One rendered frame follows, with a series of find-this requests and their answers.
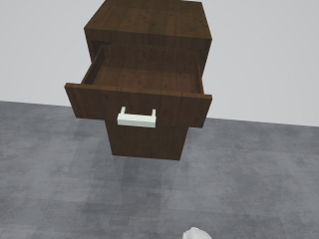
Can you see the right robot thigh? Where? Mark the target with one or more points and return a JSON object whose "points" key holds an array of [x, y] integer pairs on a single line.
{"points": [[195, 234]]}

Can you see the cabinet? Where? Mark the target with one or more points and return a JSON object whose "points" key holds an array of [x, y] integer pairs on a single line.
{"points": [[172, 25]]}

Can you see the handle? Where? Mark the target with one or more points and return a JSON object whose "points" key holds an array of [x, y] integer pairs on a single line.
{"points": [[136, 120]]}

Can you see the drawer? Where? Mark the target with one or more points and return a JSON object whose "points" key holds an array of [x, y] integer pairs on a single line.
{"points": [[142, 80]]}

